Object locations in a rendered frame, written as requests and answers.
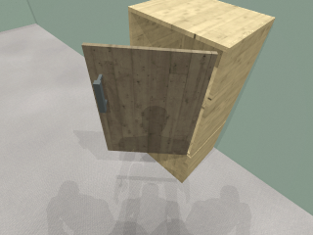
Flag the cupboard door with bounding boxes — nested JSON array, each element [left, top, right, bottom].
[[81, 42, 218, 156]]

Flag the handle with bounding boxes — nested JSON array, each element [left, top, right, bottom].
[[93, 74, 108, 114]]

